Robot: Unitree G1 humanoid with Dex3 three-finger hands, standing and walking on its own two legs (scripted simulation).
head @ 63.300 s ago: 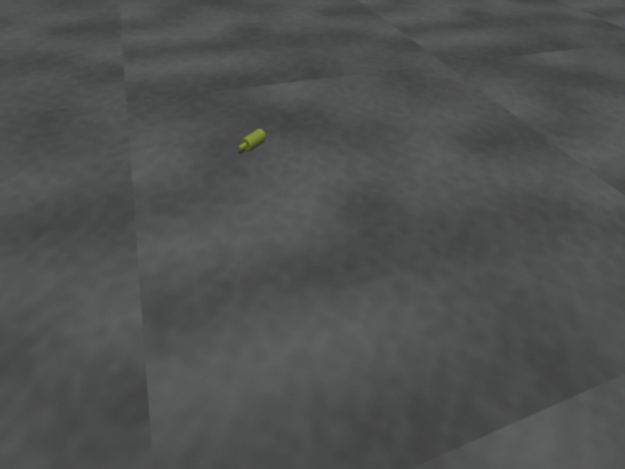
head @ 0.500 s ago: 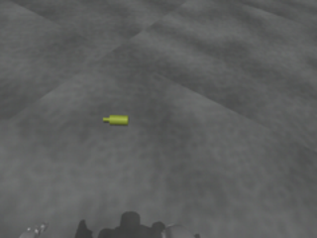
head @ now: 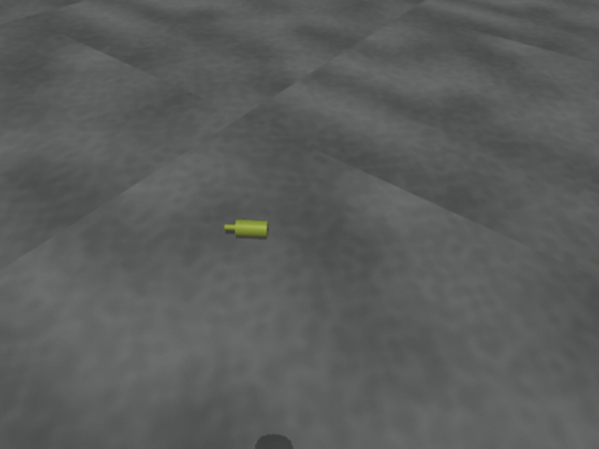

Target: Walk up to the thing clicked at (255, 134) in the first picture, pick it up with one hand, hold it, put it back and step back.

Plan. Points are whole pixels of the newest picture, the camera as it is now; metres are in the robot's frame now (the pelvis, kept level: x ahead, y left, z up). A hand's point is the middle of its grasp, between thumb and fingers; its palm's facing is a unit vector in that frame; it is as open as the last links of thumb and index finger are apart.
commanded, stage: step back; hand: left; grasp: from above
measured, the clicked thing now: (246, 228) +1.10 +0.25 -0.72
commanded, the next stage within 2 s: stand in 0.78 s
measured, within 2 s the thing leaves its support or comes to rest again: neither
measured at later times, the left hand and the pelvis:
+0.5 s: hand out of the picture +0.15 +0.22 -0.13, palm faces +0.03 -0.93 -0.36, open 7.4 cm; pelvis +0.05 -0.03 +0.00, yaw +2 degrees
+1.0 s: hand out of the picture +0.16 +0.25 -0.14, palm faces +0.04 -0.95 -0.32, open 7.4 cm; pelvis +0.08 +0.00 +0.02, yaw +2 degrees
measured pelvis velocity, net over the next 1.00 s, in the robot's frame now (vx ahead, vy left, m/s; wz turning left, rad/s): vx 0.08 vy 0.00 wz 0.03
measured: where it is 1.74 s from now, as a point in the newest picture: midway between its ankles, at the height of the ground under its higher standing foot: outside the picture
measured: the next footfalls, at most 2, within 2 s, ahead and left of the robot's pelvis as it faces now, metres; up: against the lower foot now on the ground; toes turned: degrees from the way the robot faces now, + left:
right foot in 0.28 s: +0.14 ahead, -0.14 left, +0.00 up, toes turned -1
left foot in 0.60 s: +0.10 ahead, +0.12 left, +0.00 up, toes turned +1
